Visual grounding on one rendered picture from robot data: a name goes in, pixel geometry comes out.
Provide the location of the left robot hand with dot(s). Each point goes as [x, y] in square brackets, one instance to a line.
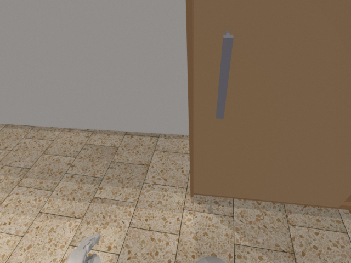
[79, 255]

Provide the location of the handle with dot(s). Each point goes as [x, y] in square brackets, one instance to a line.
[224, 74]

